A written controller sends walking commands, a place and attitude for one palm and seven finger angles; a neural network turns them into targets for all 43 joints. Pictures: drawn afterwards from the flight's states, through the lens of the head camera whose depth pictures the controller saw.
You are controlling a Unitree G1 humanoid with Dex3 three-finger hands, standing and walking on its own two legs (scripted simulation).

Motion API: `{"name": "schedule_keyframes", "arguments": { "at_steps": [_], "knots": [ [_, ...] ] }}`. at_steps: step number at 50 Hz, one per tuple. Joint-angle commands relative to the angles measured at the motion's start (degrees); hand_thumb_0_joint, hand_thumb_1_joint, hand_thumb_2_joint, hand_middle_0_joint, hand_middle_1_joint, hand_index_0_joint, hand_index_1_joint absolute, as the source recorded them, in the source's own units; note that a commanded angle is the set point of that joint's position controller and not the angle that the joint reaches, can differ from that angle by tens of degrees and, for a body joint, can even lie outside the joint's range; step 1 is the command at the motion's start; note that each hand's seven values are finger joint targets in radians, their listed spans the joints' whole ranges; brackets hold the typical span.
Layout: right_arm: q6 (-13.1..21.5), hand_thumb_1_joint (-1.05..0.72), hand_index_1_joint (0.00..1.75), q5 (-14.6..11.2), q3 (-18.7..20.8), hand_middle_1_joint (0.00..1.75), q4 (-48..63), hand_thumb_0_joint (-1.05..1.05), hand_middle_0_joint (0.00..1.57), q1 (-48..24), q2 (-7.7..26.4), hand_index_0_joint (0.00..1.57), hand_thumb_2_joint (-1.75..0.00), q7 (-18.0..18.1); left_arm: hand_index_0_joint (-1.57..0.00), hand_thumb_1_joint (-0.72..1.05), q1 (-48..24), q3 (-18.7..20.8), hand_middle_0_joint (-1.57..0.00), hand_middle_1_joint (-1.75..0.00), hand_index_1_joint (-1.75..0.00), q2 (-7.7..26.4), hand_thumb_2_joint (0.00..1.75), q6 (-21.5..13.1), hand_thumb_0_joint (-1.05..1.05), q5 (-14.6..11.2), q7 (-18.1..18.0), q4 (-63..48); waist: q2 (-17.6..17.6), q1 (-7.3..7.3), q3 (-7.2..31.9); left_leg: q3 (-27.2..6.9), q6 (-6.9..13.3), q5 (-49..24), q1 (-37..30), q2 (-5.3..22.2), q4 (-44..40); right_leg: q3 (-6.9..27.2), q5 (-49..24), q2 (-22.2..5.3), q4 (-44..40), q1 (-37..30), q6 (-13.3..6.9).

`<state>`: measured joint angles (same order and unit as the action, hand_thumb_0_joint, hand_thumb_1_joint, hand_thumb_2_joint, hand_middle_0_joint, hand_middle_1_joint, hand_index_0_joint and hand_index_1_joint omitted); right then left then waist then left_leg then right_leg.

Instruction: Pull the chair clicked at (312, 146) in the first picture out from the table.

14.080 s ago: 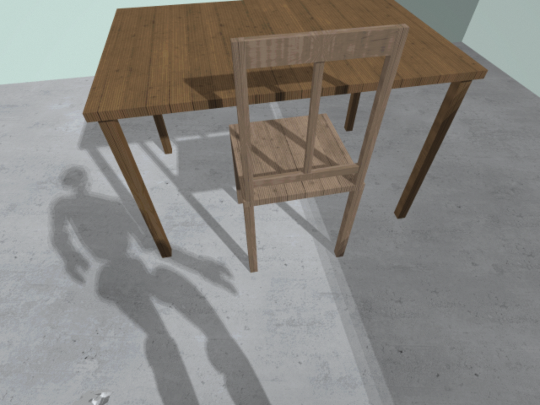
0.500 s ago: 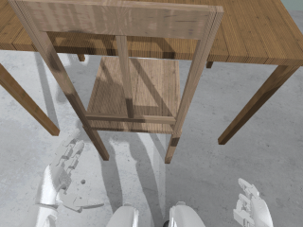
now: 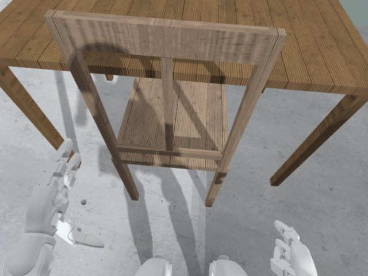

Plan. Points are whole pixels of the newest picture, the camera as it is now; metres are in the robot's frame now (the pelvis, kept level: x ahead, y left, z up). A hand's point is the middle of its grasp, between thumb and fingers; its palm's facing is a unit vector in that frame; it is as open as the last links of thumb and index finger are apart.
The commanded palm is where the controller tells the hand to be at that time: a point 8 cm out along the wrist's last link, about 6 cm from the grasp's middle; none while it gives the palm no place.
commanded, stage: raise the hand toward the chair's back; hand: left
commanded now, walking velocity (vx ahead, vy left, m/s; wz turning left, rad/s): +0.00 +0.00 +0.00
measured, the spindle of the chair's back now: (168, 114) +0.49 +0.07 +0.02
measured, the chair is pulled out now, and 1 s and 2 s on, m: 0.00 0.00 0.00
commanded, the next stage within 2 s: aim the fingers beside a spindle in 0.48 s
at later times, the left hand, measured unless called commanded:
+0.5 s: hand (91, 207) +0.24 +0.20 +0.04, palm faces -0.04 -1.00 -0.06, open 17.0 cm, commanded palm +0.22 +0.26 +0.04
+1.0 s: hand (118, 192) +0.28 +0.16 +0.02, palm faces -0.04 -1.00 -0.04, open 17.0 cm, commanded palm +0.25 +0.21 +0.02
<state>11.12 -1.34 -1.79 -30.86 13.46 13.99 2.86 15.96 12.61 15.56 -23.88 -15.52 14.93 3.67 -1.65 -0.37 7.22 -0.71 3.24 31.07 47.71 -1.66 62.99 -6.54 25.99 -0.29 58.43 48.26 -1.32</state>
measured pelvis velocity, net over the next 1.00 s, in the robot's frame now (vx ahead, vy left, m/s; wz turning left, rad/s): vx -0.01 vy -0.02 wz -0.01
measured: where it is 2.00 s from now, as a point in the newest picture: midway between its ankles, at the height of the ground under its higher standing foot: outside the picture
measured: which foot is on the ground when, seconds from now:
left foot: down 0.00-1.00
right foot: down 0.00-1.00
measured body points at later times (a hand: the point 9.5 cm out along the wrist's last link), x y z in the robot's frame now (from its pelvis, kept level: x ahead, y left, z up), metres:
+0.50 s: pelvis +0.00 +0.00 +0.00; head +0.08 +0.01 +0.45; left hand +0.24 +0.25 +0.04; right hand +0.17 -0.24 -0.08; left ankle -0.01 +0.08 -0.66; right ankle +0.02 -0.11 -0.66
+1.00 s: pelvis -0.01 -0.02 -0.01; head +0.08 -0.01 +0.43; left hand +0.27 +0.21 +0.03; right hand +0.16 -0.26 -0.10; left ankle -0.01 +0.08 -0.66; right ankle +0.02 -0.11 -0.66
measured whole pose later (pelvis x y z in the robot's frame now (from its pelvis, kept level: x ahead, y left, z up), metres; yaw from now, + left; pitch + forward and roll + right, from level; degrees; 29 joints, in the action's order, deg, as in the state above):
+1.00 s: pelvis -0.01 -0.02 -0.01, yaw +0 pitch +18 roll -2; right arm 10.3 -0.9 -1.2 -31.3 13.2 14.8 1.5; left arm 7.4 8.2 12.8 -23.8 -12.9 12.1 11.5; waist -1.7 -1.6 7.4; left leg -0.1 2.2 31.2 51.1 -1.3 64.8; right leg -6.0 26.6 0.0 61.7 52.7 -2.5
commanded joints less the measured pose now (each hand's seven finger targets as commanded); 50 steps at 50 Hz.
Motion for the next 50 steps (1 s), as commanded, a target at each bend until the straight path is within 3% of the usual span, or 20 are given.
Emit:
{"name": "schedule_keyframes", "arguments": {
  "at_steps": [1, 5, 6, 7, 9, 11, 13, 17, 22, 26, 29, 30, 31, 36, 41, 44, 46, 50],
  "knots": [
    [3.11, -0.90, 0.30, -1.01, 4.27, 0.30, 8.39, 0.00, 0.20, -1.45, 9.47, 0.20, -0.90, 0.52, -0.06, -0.50, -2.69, 1.04, -0.06, -0.08, -0.08, 6.07, 0.30, -0.43, 0.00, -0.62, 3.11, -5.37, -1.52, -1.06, 12.12, -4.19, -4.18, -18.86, -7.95, 1.70, -11.41, 2.10, -8.69, 0.44, -6.51, -8.26, -0.66],
    [3.78, -0.90, 0.30, -0.89, 4.67, 0.30, 9.05, 0.00, 0.20, -0.88, 9.16, 0.20, -0.90, 0.56, -0.06, -0.50, -2.51, 4.58, -0.06, -0.08, -0.08, 9.14, 0.30, -0.36, 0.00, -2.25, 3.38, -11.51, -2.06, 0.65, 17.79, -4.11, -4.50, -25.16, -11.16, 1.56, -11.94, 2.48, -13.55, 0.40, -7.08, -12.99, -0.52],
    [3.92, -0.90, 0.30, -0.74, 4.76, 0.30, 8.75, 0.00, 0.20, -0.87, 8.99, 0.20, -0.90, 0.52, -0.06, -0.50, -2.15, 6.04, -0.06, -0.08, -0.08, 10.42, 0.30, -1.06, 0.00, -2.35, 2.29, -12.57, -0.90, 0.71, 17.91, -4.32, -4.59, -26.53, -11.46, 1.82, -11.68, 2.30, -14.45, 0.61, -6.77, -13.16, -0.50],
    [4.07, -0.90, 0.30, -0.48, 4.70, 0.30, 8.51, 0.00, 0.20, -0.77, 8.59, 0.20, -0.90, 0.36, -0.06, -0.50, -2.32, 6.17, -0.06, -0.08, -0.08, 9.79, 0.30, -2.04, 0.00, -2.66, 1.46, -13.95, -2.55, 0.89, 17.87, -4.15, -4.82, -27.17, -11.79, 1.64, -11.73, 2.31, -14.77, 0.51, -6.69, -13.02, -0.50],
    [4.06, -0.90, 0.30, -0.23, 4.58, 0.30, 7.55, 0.00, 0.20, -0.63, 8.14, 0.20, -0.90, 0.09, -0.06, -0.50, -1.95, 5.73, -0.06, -0.08, -0.08, 8.12, 0.30, -3.61, 0.00, -2.51, -0.16, -12.42, -2.49, 0.40, 15.01, -4.19, -5.06, -27.13, -11.04, 1.84, -11.52, 1.87, -14.23, 0.57, -6.18, -11.08, -0.54],
    [3.88, -0.90, 0.30, -0.05, 4.56, 0.30, 6.84, 0.00, 0.20, -0.84, 8.35, 0.20, -0.90, -0.14, -0.06, -0.50, -2.42, 5.19, -0.06, -0.08, -0.08, 7.51, 0.30, -4.40, 0.00, -1.86, -0.93, -9.13, -1.07, -0.42, 12.05, -3.95, -4.61, -23.11, -8.32, 1.80, -11.09, 1.85, -11.89, 0.63, -6.14, -9.37, -0.56],
    [3.79, -0.90, 0.30, -0.12, 4.61, 0.30, 6.79, 0.00, 0.20, -0.86, 8.79, 0.20, -0.90, -0.38, -0.06, -0.50, -2.78, 3.88, -0.06, -0.08, -0.08, 6.75, 0.30, -4.74, 0.00, -0.99, -0.66, -7.20, -2.80, -0.66, 11.29, -4.16, -5.00, -21.73, -7.93, 1.87, -11.11, 1.69, -10.19, 0.37, -5.41, -7.46, -0.70],
    [3.50, -0.90, 0.30, -0.59, 4.75, 0.30, 8.02, 0.00, 0.20, -0.72, 9.46, 0.20, -0.90, -0.33, -0.06, -0.50, -3.03, 2.47, -0.06, -0.08, -0.08, 7.33, 0.30, -3.05, 0.00, -0.73, 1.92, -7.26, -2.75, -0.75, 13.90, -3.77, -4.33, -19.99, -8.56, 1.72, -11.44, 2.51, -9.63, 0.35, -6.58, -9.35, -0.67],
    [4.01, -0.90, 0.30, -0.48, 4.65, 0.30, 8.12, 0.00, 0.20, -0.65, 8.73, 0.20, -0.90, 0.07, -0.06, -0.50, -3.01, 5.26, -0.06, -0.08, -0.08, 9.66, 0.30, -3.45, 0.00, -1.98, 1.65, -12.73, -3.08, 0.15, 17.22, -4.05, -4.43, -25.07, -10.96, 1.74, -11.31, 2.68, -13.69, 0.49, -6.64, -12.24, -0.56],
    [3.95, -0.90, 0.30, -0.33, 4.35, 0.30, 7.03, 0.00, 0.20, -1.21, 8.37, 0.20, -0.90, 0.08, -0.06, -0.50, -3.26, 4.82, -0.06, -0.08, -0.08, 7.74, 0.30, -4.54, 0.00, -1.92, 0.23, -9.11, -1.71, -0.59, 12.43, -3.89, -4.20, -21.23, -8.21, 1.64, -11.02, 2.25, -11.12, 0.61, -6.37, -9.53, -0.55],
    [3.82, -0.90, 0.30, -0.45, 4.30, 0.30, 7.13, 0.00, 0.20, -1.30, 8.80, 0.20, -0.90, 0.00, -0.06, -0.50, -3.84, 3.38, -0.06, -0.08, -0.08, 6.50, 0.30, -4.11, 0.00, -1.69, 1.10, -6.26, -0.50, -1.11, 11.63, -3.55, -3.78, -17.67, -6.33, 1.42, -10.71, 2.65, -9.13, 0.27, -6.69, -8.91, -0.45],
    [3.82, -0.90, 0.30, -0.56, 4.15, 0.30, 7.53, 0.00, 0.20, -1.45, 8.82, 0.20, -0.90, -0.01, -0.06, -0.50, -4.22, 1.25, -0.06, -0.08, -0.08, 4.82, 0.30, -3.55, 0.00, -1.51, 1.76, -5.15, -0.24, -1.39, 11.13, -3.34, -3.40, -16.29, -5.66, 1.29, -10.60, 2.86, -8.36, 0.17, -6.92, -8.66, -0.39],
    [3.89, -0.90, 0.30, -0.70, 4.24, 0.30, 7.50, 0.00, 0.20, -1.39, 9.05, 0.20, -0.90, 0.09, -0.06, -0.50, -6.02, 0.64, -0.06, -0.08, -0.08, 4.91, 0.30, -3.32, 0.00, -1.22, 2.14, -5.02, 0.18, -2.02, 11.42, -3.24, -3.03, -16.02, -5.64, 1.37, -10.03, 3.20, -8.37, 0.16, -7.00, -8.38, -0.36],
    [4.50, -0.90, 0.30, -0.42, 4.21, 0.30, 7.51, 0.00, 0.20, -0.89, 8.94, 0.20, -0.90, 0.45, -0.06, -0.50, -12.01, -0.99, -0.06, -0.08, -0.08, 5.79, 0.30, -3.58, 0.00, -0.54, 2.14, -8.98, -1.58, -1.95, 15.12, -3.62, -3.01, -17.99, -6.94, 1.36, -9.04, 3.80, -10.00, -0.08, -6.15, -8.96, -0.49],
    [4.12, -0.90, 0.30, 0.17, 4.21, 0.30, 7.02, 0.00, 0.20, -0.86, 8.40, 0.20, -0.90, -0.25, -0.06, -0.50, -9.83, 2.03, -0.06, -0.08, -0.08, 7.33, 0.30, -5.12, 0.00, 0.50, -1.96, -8.12, -2.27, -0.06, 16.49, -3.33, -3.39, -19.54, -5.97, 1.23, -8.70, 3.77, -10.97, -0.16, -4.80, -9.70, -0.69],
    [3.14, -0.90, 0.30, 0.26, 4.04, 0.30, 7.12, 0.00, 0.20, -1.51, 8.14, 0.20, -0.90, -0.82, -0.06, -0.50, -11.36, -0.46, -0.06, -0.08, -0.08, 4.12, 0.30, -4.45, 0.00, 1.35, -3.26, -4.46, -0.65, -0.73, 14.87, -2.48, -2.92, -17.21, -3.26, 0.97, -8.05, 4.19, -10.45, -0.41, -4.49, -9.16, -0.47],
    [2.43, -0.90, 0.30, 0.09, 4.09, 0.30, 7.31, 0.00, 0.20, -1.52, 8.45, 0.20, -0.90, -0.96, -0.06, -0.50, -11.69, -0.76, -0.06, -0.08, -0.08, 4.09, 0.30, -3.67, 0.00, 1.92, -3.48, -1.76, 0.90, -1.05, 14.56, -2.29, -2.54, -15.29, -1.63, 0.99, -7.65, 4.67, -9.04, -0.36, -4.71, -8.85, -0.40],
    [1.87, -0.90, 0.30, -0.06, 4.28, 0.30, 7.93, 0.00, 0.20, -1.43, 8.47, 0.20, -0.90, -0.98, -0.06, -0.50, -14.42, -2.37, -0.06, -0.08, -0.08, 3.29, 0.30, -3.56, 0.00, 2.02, -2.98, -3.05, 0.24, -1.10, 16.87, -1.80, -2.30, -16.09, -1.69, 0.91, -7.14, 5.52, -10.87, -0.59, -4.68, -10.46, -0.36]
  ]
}}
